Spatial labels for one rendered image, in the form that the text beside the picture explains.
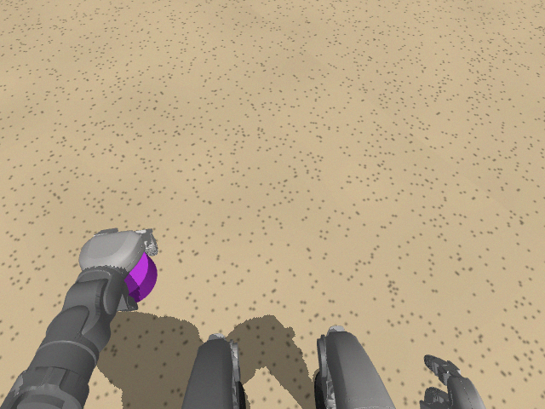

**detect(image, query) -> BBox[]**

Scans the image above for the left robot hand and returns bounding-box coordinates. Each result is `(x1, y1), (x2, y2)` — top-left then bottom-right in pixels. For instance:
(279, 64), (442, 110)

(79, 228), (158, 312)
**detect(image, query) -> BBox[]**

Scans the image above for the left robot arm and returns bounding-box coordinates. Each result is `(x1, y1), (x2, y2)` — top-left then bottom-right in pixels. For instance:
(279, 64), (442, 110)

(0, 266), (125, 409)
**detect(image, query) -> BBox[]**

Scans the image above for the right robot hand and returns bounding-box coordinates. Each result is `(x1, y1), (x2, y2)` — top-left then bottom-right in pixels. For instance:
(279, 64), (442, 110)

(420, 354), (486, 409)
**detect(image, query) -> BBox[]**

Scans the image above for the tin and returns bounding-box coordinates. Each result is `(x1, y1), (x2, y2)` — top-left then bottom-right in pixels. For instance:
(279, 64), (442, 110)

(124, 252), (158, 302)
